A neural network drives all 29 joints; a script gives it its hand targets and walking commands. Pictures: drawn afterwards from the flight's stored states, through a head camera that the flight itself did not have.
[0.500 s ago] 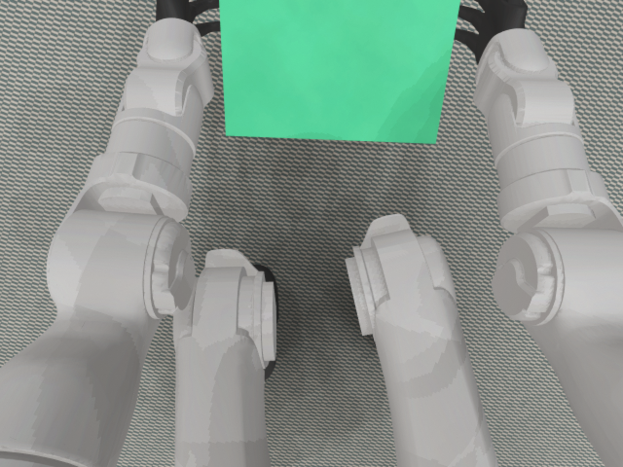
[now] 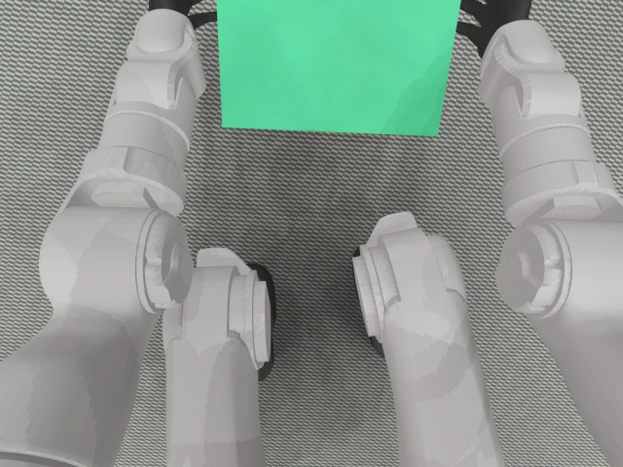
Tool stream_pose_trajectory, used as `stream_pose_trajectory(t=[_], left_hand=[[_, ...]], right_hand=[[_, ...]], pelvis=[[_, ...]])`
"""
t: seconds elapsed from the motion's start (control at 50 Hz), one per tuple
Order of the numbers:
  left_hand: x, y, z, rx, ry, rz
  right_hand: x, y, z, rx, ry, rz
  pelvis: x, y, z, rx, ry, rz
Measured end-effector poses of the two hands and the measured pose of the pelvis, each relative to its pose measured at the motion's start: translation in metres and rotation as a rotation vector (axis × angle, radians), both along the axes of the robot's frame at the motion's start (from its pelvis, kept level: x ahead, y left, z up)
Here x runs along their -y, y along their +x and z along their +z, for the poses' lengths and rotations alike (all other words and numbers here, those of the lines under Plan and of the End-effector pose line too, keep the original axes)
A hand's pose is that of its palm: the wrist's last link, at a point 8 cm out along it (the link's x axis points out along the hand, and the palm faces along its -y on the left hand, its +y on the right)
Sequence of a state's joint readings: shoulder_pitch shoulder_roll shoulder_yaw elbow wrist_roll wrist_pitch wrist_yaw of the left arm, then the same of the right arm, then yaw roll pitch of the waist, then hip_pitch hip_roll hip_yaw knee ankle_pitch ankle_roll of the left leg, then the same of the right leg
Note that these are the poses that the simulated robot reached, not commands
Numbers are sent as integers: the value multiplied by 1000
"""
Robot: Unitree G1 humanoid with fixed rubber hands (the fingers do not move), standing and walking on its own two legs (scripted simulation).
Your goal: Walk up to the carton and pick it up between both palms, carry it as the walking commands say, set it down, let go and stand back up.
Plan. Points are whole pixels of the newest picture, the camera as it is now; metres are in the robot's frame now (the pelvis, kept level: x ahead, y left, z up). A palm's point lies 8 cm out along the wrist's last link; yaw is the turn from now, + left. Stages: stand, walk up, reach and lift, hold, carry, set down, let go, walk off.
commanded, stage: set down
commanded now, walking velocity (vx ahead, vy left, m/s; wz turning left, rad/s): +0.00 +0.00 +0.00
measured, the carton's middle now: (329, 48) +0.52 -0.08 -0.24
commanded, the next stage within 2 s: none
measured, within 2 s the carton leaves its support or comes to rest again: rests again in 0.34 s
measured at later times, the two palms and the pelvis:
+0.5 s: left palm (177, 15) +0.56 +0.08 -0.17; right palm (493, 24) +0.50 -0.24 -0.17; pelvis +0.01 +0.00 -0.01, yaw +0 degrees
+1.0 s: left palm (159, 38) +0.55 +0.10 -0.19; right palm (527, 42) +0.48 -0.28 -0.17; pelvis +0.00 +0.00 -0.01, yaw -1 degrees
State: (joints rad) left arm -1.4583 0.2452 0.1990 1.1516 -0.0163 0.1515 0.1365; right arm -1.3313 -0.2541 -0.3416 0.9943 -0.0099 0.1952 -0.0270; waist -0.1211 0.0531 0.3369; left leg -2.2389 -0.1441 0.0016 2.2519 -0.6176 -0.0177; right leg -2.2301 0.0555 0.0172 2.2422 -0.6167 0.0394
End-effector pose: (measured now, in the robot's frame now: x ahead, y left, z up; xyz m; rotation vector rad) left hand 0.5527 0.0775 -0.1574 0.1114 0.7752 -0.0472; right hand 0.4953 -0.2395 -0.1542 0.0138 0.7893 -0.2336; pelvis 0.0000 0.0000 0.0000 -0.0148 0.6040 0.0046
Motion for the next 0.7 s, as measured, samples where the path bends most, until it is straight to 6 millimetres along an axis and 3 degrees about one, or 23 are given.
stream_pose_trajectory(t=[0.7], left_hand=[[0, 6, -22, 46, -25, -24]], right_hand=[[3, 5, -21, 41, -8, 11]], pelvis=[[2, 7, -6, 9, 1, -3]])
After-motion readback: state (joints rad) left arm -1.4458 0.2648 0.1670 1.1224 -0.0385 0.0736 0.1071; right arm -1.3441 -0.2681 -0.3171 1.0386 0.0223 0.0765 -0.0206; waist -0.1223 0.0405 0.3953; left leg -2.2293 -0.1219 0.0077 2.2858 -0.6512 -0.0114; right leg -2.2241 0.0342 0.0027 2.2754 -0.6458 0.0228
